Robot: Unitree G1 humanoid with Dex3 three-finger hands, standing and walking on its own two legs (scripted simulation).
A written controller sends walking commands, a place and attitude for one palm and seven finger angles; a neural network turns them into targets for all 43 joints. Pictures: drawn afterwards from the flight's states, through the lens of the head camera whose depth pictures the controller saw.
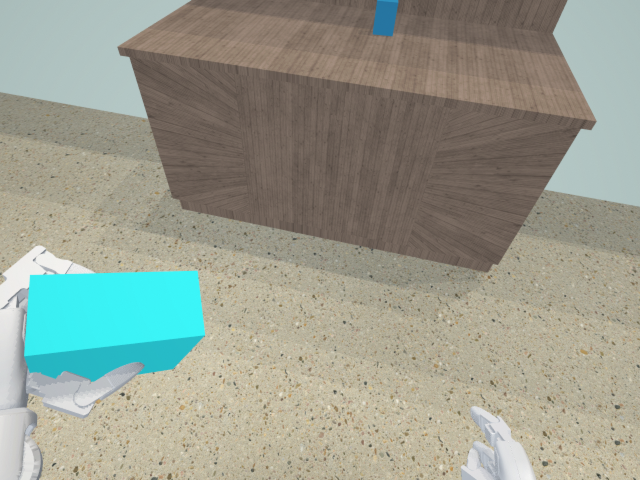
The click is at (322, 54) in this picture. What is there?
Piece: table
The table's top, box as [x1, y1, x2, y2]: [117, 0, 596, 129]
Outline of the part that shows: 117,47 120,55 573,127 591,129 596,121 552,33 396,13 393,35 384,36 374,35 372,33 375,10 301,0 191,0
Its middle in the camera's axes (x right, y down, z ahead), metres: +0.13 -0.69 +1.37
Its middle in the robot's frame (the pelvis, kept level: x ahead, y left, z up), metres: +1.49 -0.05 -0.04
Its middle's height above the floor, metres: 0.73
